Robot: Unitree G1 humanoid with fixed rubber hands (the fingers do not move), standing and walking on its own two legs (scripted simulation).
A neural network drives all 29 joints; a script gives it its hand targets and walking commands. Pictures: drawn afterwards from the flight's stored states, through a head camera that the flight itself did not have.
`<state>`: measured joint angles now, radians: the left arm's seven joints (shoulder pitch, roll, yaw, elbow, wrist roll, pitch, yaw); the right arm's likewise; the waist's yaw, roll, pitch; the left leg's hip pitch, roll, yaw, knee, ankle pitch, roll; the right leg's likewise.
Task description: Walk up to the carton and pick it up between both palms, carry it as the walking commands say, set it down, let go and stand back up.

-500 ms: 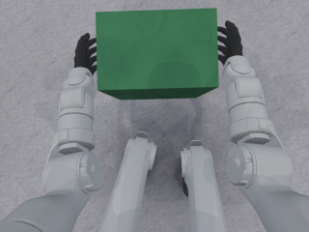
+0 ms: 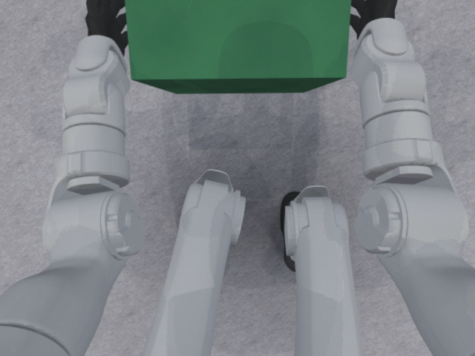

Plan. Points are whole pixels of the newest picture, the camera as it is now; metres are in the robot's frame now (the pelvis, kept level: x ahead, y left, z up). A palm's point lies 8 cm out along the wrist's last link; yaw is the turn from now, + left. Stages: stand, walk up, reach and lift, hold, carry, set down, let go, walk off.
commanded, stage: set down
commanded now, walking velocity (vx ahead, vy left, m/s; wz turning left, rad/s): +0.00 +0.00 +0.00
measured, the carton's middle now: (238, 31) +0.53 +0.08 -0.21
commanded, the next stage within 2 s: none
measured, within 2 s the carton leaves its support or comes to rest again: rests again in 1.18 s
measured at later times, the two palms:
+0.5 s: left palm (131, 43) +0.50 +0.25 -0.22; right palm (352, 31) +0.56 -0.09 -0.21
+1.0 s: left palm (137, 50) +0.49 +0.25 -0.24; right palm (347, 38) +0.55 -0.09 -0.23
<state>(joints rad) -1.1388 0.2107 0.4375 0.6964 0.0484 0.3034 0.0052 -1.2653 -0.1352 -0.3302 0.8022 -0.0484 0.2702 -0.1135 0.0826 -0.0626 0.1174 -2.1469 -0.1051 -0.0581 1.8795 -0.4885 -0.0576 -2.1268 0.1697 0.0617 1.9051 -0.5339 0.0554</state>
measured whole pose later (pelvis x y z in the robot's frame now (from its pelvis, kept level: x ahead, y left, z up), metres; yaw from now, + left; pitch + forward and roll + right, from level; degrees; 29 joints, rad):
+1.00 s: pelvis -0.01 +0.00 -0.07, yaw +0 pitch +30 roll +1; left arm -1.38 0.36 0.27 0.90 -0.09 0.24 0.06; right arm -1.50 -0.26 -0.20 0.97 0.10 0.23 -0.16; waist 0.10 -0.06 0.52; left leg -2.14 -0.06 -0.02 2.15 -0.53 -0.04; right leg -2.12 0.17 0.03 2.18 -0.58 0.06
